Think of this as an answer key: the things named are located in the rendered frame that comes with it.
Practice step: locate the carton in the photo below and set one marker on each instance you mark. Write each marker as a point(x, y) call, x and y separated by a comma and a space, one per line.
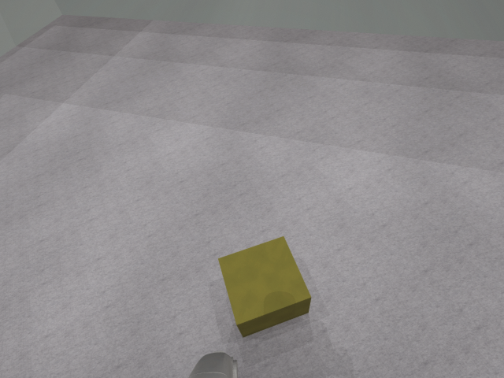
point(265, 286)

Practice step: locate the left robot thigh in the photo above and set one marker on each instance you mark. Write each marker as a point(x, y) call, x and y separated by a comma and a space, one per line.
point(215, 365)

